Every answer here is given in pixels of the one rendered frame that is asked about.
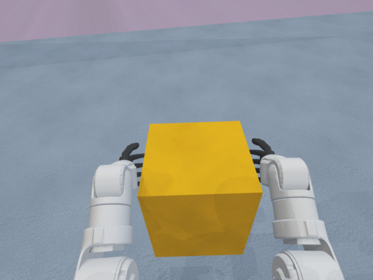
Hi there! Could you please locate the right robot hand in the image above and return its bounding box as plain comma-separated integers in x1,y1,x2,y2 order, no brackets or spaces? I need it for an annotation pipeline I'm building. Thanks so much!
249,138,275,182

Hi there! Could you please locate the right robot forearm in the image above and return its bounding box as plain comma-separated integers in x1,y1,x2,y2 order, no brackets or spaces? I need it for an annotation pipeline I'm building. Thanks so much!
259,155,344,279

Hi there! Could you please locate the left robot forearm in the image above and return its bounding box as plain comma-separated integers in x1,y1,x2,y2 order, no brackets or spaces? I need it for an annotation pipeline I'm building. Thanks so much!
74,160,138,280

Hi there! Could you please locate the left robot hand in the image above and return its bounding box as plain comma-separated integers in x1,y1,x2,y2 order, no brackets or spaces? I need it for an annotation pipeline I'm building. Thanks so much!
119,143,145,186

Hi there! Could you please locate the right robot upper arm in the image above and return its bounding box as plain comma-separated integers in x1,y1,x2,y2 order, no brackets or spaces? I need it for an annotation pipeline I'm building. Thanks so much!
272,250,344,280

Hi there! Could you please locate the carton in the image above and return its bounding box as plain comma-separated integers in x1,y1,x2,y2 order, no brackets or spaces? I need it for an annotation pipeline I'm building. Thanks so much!
138,121,263,257

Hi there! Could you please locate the left robot upper arm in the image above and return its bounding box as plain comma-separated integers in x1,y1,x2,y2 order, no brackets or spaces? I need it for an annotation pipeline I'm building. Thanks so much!
75,256,139,280

